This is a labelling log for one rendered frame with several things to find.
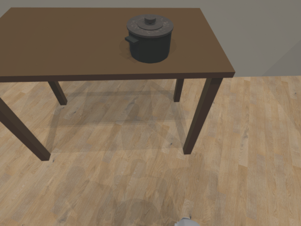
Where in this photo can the pot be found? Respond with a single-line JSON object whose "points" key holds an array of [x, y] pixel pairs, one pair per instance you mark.
{"points": [[149, 50]]}

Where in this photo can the table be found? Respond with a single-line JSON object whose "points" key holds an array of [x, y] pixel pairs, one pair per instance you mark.
{"points": [[88, 44]]}

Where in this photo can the knob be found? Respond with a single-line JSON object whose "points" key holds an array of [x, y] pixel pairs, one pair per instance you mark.
{"points": [[150, 18]]}

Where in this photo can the lid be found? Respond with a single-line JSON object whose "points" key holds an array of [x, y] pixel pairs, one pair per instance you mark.
{"points": [[138, 27]]}

